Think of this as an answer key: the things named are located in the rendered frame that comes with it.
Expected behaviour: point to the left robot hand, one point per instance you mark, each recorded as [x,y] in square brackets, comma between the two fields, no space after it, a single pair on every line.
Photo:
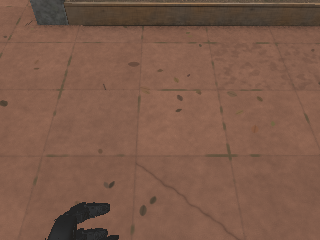
[65,227]

